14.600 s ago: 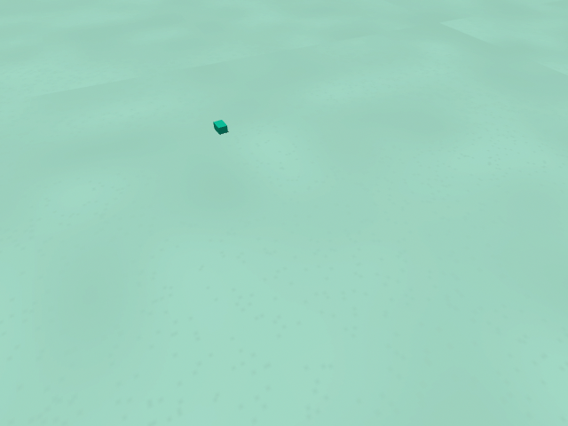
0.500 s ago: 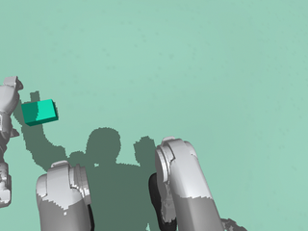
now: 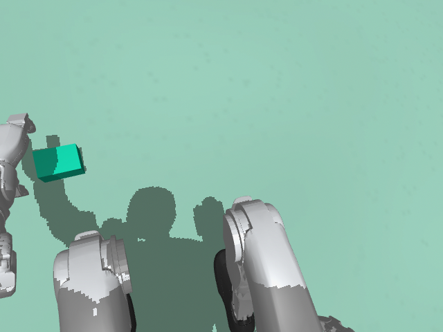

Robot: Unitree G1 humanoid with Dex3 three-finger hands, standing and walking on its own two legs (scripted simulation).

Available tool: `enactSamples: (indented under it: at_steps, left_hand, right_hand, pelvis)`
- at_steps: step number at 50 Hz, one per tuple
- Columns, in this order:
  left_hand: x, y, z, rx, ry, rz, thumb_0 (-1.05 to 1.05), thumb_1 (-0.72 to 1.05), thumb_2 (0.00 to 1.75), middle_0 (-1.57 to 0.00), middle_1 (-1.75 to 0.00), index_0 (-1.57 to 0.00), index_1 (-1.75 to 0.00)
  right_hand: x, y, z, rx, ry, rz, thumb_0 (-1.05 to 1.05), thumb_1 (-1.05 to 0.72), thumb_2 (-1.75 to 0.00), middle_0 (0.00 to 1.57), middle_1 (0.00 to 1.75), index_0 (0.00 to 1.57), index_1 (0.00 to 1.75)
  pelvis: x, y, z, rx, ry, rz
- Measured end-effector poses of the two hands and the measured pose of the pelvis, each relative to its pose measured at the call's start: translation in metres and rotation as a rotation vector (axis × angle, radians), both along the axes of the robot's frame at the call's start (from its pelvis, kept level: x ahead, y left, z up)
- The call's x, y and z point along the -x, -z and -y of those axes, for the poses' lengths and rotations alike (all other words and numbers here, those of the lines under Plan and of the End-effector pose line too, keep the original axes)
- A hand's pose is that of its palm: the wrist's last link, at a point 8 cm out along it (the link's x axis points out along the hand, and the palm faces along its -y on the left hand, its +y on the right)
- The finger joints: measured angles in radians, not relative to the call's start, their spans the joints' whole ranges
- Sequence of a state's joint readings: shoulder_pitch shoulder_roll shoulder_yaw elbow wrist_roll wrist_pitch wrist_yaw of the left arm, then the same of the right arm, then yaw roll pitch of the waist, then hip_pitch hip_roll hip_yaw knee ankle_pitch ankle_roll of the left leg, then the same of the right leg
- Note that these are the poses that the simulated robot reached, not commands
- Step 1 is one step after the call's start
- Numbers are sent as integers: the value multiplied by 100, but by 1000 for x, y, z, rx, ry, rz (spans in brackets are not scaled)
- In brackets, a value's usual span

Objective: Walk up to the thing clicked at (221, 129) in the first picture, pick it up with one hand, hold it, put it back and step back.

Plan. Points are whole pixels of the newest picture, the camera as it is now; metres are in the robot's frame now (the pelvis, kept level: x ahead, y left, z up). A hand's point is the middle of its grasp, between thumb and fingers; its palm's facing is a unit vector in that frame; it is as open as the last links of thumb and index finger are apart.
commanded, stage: rise first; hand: left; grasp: from above
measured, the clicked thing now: (60, 163) +0.50 +0.24 -0.30
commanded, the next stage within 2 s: approach in 0.20 s
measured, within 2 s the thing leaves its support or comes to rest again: neither
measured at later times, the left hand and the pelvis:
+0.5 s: hand (22, 164) +0.46 +0.27 -0.18, palm faces -0.45 -0.07 -0.89, open 12.5 cm; pelvis +0.00 +0.00 +0.00, yaw +0 degrees
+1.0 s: hand (34, 162) +0.47 +0.26 -0.20, palm faces -0.48 -0.11 -0.87, open 12.8 cm; pelvis +0.00 +0.00 -0.01, yaw -1 degrees
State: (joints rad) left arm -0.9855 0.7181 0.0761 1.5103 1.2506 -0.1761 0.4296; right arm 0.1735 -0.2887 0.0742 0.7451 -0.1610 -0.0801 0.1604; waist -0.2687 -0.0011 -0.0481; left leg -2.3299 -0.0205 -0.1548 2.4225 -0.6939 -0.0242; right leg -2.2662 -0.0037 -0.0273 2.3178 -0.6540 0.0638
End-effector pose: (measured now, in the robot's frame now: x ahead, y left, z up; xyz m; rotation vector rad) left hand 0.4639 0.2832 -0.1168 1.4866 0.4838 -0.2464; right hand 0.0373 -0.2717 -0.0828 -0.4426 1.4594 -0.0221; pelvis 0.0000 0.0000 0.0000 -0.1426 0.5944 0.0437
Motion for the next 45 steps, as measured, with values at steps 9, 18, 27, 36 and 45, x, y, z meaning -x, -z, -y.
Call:
enactSamples:
  at_steps: [9, 18, 27, 36, 45]
  left_hand:
    - [1, 2, 2, 2, 3, 6, 0, -28, 82, -32, -76, -31, -77]
    - [-1, 4, 1, -3, -4, 2, 0, -26, 80, -35, -74, -33, -75]
    - [-10, 5, 22, 6, 51, 4, 0, -26, 80, -34, -77, -33, -77]
    - [-50, 0, 64, 18, 66, 73, 0, -25, 81, -34, -78, -33, -79]
    - [-42, 13, 53, -15, -24, 8, 1, -27, 82, -32, -78, -31, -79]
  right_hand:
    - [-1, 0, -1, -4, -1, 3, 0, -90, -89, 20, 30, 20, 30]
    - [-2, 2, 0, -10, -10, 5, 0, -90, -89, 20, 30, 20, 30]
    - [-1, 1, 0, -11, -17, 0, 0, -90, -89, 20, 30, 20, 30]
    - [15, -5, 0, -6, 5, -9, 0, -90, -89, 20, 30, 20, 30]
    - [39, 0, -7, -62, 66, -60, 0, -90, -89, 20, 30, 20, 30]
  pelvis:
    - [-1, 0, 0, 0, -1, -2]
    - [-1, 2, 0, 0, 1, 0]
    - [-2, 3, 1, -5, 0, -3]
    - [-3, 5, 2, 2, 13, -10]
    - [-3, 6, 2, -1, 23, -8]
